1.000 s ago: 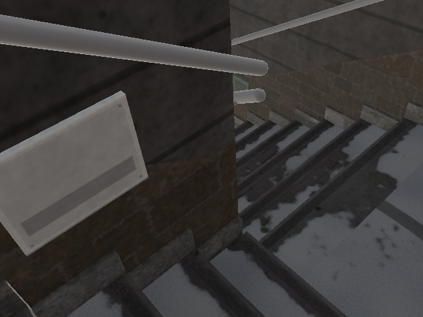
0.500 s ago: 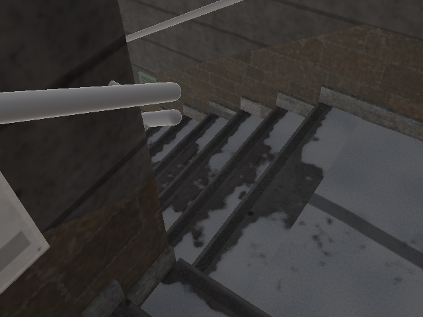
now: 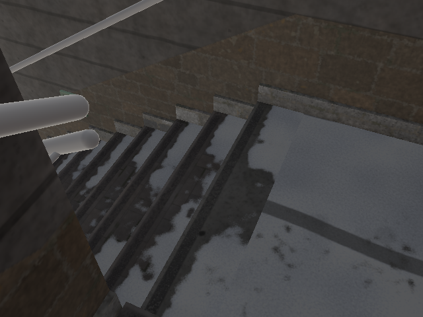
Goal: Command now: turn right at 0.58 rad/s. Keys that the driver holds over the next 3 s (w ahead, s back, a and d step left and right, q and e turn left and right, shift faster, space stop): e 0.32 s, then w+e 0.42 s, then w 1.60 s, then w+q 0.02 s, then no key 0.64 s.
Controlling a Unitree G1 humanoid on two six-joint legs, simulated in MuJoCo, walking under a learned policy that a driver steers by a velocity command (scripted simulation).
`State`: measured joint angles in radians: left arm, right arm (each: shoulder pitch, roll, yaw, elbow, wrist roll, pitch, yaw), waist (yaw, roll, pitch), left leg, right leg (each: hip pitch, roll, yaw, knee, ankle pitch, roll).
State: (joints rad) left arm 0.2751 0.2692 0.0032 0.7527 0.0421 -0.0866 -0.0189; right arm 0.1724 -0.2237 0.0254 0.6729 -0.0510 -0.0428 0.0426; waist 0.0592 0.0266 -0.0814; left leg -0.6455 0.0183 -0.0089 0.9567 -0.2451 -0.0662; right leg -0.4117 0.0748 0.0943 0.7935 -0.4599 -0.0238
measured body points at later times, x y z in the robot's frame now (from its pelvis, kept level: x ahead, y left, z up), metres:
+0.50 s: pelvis +0.02 +0.00 +0.02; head +0.03 +0.00 +0.47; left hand +0.25 +0.18 -0.09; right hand -0.01 -0.28 -0.10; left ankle +0.05 +0.11 -0.70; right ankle -0.03 -0.09 -0.69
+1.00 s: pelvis +0.19 -0.08 -0.10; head +0.19 -0.07 +0.35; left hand +0.28 +0.14 -0.25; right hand +0.22 -0.36 -0.21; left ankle +0.31 -0.03 -0.85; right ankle -0.03 -0.09 -0.69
